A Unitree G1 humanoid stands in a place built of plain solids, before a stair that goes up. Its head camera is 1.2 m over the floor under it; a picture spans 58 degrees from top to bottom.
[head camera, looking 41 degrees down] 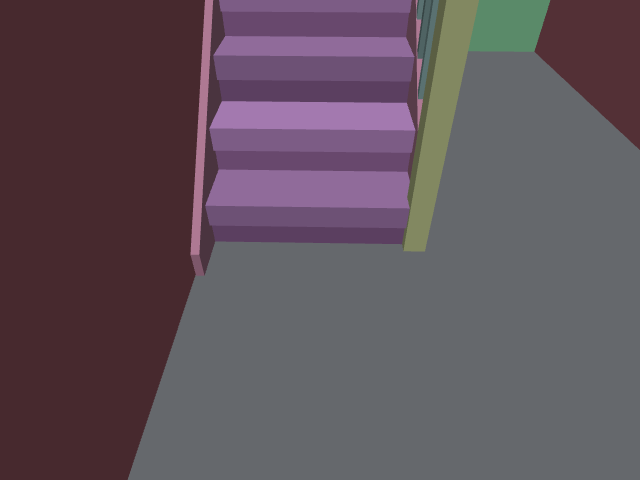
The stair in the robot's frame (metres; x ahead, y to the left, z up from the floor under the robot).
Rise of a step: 0.20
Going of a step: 0.23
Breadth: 0.81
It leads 1 degrees to the right of straight ahead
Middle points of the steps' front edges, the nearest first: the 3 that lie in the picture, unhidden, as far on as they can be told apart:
1.33 0.05 0.21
1.57 0.03 0.41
1.80 0.03 0.62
